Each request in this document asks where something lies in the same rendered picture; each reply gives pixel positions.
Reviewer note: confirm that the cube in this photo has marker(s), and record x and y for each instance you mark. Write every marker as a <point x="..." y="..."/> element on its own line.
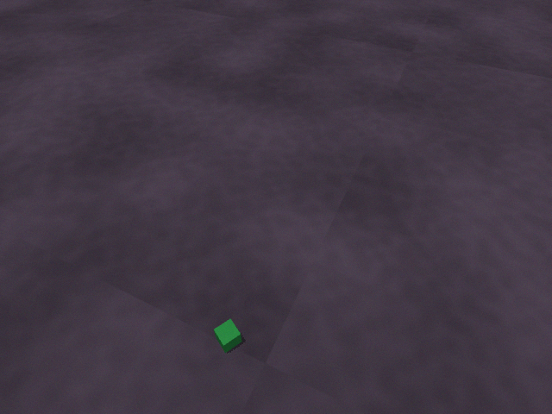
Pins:
<point x="228" y="335"/>

